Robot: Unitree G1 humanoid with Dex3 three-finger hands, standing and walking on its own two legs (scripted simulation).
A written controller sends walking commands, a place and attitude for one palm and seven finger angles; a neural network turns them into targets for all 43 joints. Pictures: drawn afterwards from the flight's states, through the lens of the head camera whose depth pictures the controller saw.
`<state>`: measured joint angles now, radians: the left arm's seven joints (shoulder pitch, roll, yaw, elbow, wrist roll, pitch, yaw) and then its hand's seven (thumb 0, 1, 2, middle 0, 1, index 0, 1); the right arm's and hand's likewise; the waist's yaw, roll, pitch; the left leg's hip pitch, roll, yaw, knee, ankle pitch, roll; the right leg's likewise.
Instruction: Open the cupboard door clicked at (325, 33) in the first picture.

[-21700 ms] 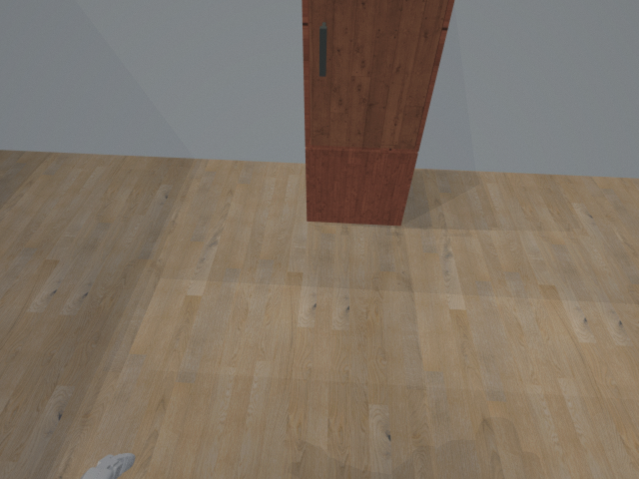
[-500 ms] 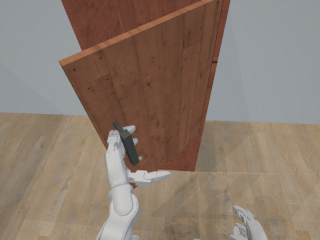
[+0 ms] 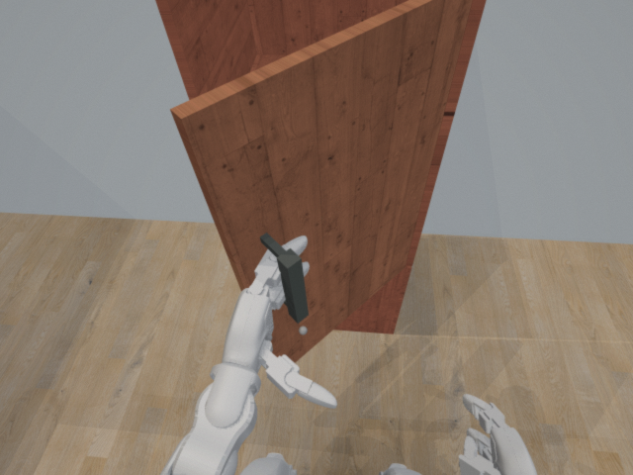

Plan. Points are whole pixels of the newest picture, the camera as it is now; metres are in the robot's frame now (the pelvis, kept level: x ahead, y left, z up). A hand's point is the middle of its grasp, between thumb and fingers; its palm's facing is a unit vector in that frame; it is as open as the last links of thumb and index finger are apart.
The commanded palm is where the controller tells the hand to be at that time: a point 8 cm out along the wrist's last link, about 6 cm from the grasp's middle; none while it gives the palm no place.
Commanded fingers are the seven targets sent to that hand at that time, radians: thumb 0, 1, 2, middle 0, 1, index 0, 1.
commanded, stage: slide the hand sideways off the handle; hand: left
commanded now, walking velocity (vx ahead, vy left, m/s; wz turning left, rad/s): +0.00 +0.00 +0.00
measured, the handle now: (284, 279) +0.34 +0.06 +0.06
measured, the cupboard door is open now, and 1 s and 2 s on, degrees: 47 48 48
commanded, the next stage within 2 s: draw the hand back to the body in 1.02 s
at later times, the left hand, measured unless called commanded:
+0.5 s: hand (276, 361) +0.24 +0.06 +0.06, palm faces -0.09 -1.00 -0.01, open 16.3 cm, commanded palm +0.22 +0.12 +0.06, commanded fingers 0.00 -0.50 0.30 -0.15 -0.30 -0.15 -0.30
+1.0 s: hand (235, 397) +0.20 +0.10 +0.06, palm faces -0.05 -1.00 -0.04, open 16.3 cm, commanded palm +0.17 +0.16 +0.06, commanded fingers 0.00 -0.50 0.30 -0.15 -0.30 -0.15 -0.30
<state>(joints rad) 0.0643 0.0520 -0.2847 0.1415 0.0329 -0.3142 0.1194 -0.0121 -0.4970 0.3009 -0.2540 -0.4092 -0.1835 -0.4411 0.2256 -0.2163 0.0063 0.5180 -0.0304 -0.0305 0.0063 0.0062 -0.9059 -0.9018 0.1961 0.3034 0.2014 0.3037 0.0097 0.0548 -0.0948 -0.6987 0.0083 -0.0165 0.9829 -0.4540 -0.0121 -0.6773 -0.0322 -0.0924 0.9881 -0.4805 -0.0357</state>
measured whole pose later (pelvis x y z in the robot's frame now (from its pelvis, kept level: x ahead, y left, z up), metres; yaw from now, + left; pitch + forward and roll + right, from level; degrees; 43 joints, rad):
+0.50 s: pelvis +0.01 +0.01 +0.00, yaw -1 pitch +10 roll +0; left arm 0.35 0.05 -0.27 -0.13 0.01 -0.28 0.10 -0.01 -0.50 0.30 -0.16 -0.31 -0.16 -0.31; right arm 0.25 -0.21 0.02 0.41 -0.01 -0.04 0.01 0.01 -0.91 -0.90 0.20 0.30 0.20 0.30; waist 0.01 0.04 -0.10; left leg -0.70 0.01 0.01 1.01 -0.48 0.00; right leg -0.68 -0.03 -0.07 1.01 -0.50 -0.02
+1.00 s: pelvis +0.01 -0.01 -0.02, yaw +0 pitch +12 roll +0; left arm 0.60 0.13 -0.09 -0.29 -0.11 -0.35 -0.09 -0.01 -0.50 0.30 -0.15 -0.30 -0.16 -0.31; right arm 0.26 -0.23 0.00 0.40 0.00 -0.08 -0.02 0.01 -0.91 -0.90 0.20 0.30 0.20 0.30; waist 0.02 0.04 -0.12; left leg -0.77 0.02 -0.02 1.08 -0.52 -0.03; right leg -0.75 -0.02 -0.10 1.09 -0.55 -0.05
